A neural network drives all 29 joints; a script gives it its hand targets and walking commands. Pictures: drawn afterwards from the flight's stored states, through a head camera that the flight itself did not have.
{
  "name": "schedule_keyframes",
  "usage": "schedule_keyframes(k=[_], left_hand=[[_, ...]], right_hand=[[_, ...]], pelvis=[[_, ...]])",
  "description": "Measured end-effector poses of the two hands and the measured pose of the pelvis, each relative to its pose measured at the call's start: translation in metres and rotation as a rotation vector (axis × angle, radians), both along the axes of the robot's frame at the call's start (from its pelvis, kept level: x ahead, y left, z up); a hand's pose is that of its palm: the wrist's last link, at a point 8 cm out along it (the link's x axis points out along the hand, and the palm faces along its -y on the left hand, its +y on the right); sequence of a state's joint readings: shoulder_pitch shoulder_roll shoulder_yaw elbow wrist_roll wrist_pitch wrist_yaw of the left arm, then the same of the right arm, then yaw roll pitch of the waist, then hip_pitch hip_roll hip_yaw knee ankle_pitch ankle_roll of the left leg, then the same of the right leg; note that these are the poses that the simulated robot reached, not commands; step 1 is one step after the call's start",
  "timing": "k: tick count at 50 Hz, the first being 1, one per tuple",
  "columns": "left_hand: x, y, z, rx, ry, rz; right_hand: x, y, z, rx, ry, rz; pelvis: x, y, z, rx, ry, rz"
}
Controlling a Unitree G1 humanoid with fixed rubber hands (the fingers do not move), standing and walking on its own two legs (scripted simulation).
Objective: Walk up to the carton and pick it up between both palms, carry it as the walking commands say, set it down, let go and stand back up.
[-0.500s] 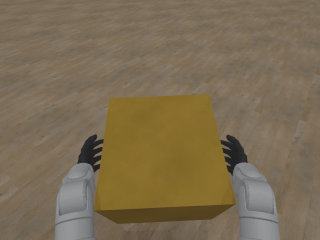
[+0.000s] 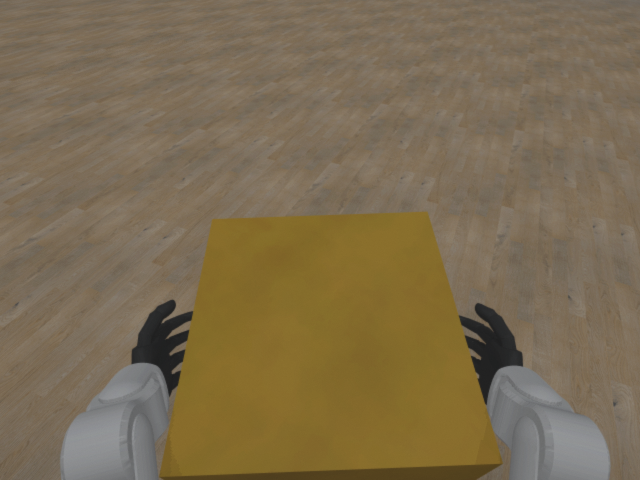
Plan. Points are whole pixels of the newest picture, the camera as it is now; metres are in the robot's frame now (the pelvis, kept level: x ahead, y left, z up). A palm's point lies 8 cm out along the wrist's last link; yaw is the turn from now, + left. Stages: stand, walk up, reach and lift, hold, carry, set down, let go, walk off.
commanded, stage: carry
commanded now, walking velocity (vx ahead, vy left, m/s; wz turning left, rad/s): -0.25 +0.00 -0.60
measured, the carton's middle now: (325, 359) +0.27 +0.01 +0.03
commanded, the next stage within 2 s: none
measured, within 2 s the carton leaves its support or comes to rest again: neither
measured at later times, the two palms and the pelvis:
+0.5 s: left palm (206, 473) +0.12 +0.12 +0.10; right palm out of the picture +0.03 -0.24 +0.10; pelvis -0.14 +0.00 +0.01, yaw -16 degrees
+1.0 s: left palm out of the picture -0.02 +0.01 +0.08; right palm out of the picture -0.26 -0.27 +0.08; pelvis -0.32 +0.01 +0.00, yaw -37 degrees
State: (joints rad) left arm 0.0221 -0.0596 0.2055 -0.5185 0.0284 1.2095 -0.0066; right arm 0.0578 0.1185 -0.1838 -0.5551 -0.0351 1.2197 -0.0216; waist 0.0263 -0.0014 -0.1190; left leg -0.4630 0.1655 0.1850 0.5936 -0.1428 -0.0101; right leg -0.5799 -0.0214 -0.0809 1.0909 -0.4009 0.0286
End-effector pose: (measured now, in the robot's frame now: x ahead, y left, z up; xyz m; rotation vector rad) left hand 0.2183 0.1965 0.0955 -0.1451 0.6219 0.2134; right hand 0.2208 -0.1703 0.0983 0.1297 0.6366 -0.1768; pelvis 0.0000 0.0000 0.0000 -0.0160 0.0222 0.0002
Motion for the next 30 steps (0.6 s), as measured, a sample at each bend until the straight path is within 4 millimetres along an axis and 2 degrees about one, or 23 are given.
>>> schedule_keyframes(k=[3,6,10,15,20,25,27,30], left_hand=[[-0.008,-0.017,0.006,0.020,-0.015,-0.043],[-0.015,-0.044,0.006,0.038,-0.021,-0.099],[-0.034,-0.075,0.000,0.025,0.048,-0.154],[-0.052,-0.094,0.008,0.031,0.025,-0.227],[-0.068,-0.095,0.014,0.035,-0.015,-0.265],[-0.095,-0.078,0.004,0.020,-0.005,-0.273],[-0.106,-0.070,-0.003,0.004,0.000,-0.281],[-0.126,-0.062,-0.007,-0.011,0.036,-0.311]], right_hand=[[-0.024,-0.017,-0.001,0.008,-0.014,-0.035],[-0.052,-0.042,-0.011,0.015,-0.020,-0.084],[-0.097,-0.069,-0.016,0.023,0.045,-0.157],[-0.138,-0.084,-0.009,0.050,0.015,-0.243],[-0.164,-0.083,0.001,0.022,-0.022,-0.263],[-0.191,-0.066,0.001,-0.009,-0.010,-0.259],[-0.205,-0.057,0.001,-0.030,-0.004,-0.264],[-0.234,-0.047,0.004,-0.036,0.029,-0.302]], pelvis=[[-0.017,-0.008,-0.002,0.003,0.014,-0.047],[-0.037,-0.018,-0.009,0.011,0.023,-0.099],[-0.062,-0.022,0.002,0.049,0.024,-0.141],[-0.089,-0.023,0.009,0.074,0.031,-0.201],[-0.114,-0.017,0.009,0.079,0.055,-0.241],[-0.144,-0.003,0.007,0.076,0.074,-0.280],[-0.158,0.004,0.004,0.072,0.073,-0.297],[-0.176,0.012,0.011,0.038,0.063,-0.326]])
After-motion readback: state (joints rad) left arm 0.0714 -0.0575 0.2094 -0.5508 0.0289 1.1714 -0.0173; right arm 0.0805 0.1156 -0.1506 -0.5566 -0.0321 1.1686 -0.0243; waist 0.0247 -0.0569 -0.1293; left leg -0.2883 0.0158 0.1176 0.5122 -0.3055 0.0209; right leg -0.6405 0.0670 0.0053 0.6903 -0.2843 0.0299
